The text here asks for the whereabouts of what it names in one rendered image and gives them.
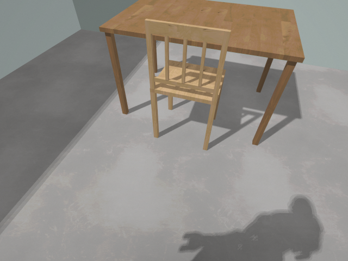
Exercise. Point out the chair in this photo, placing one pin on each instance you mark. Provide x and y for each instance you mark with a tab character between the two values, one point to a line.
184	80

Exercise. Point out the table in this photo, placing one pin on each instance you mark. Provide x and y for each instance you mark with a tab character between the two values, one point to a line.
255	30

